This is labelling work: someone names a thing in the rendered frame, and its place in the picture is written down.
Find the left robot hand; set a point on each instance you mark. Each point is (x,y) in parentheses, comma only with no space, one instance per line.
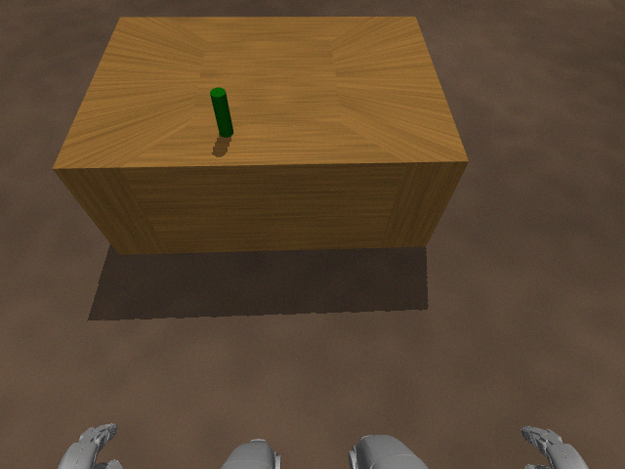
(83,455)

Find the right robot hand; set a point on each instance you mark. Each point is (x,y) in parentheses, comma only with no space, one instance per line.
(550,444)

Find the can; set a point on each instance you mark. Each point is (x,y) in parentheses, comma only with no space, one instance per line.
(221,109)

